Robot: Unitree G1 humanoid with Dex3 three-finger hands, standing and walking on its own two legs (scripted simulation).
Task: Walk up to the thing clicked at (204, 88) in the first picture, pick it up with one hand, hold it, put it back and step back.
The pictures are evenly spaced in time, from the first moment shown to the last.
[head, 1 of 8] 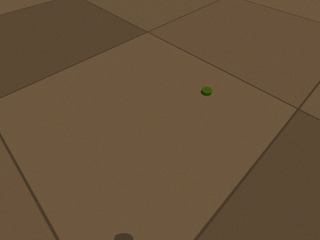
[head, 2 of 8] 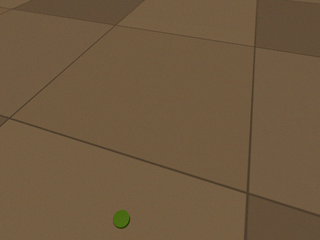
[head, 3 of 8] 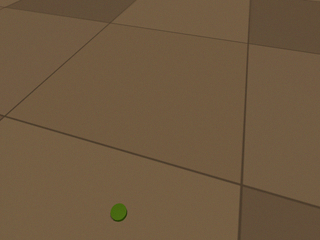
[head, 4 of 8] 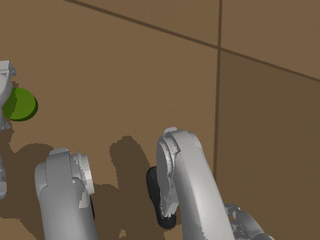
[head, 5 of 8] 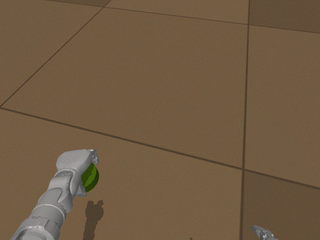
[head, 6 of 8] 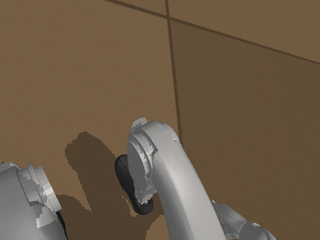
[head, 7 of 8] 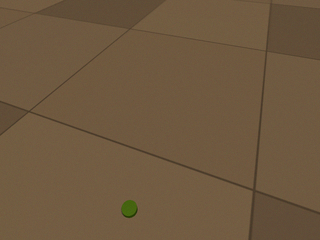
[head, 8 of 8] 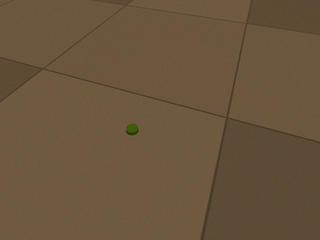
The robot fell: no
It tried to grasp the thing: yes
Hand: left
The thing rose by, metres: 0.68
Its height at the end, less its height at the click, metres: +0.00
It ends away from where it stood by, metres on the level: 0.01
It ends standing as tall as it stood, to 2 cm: yes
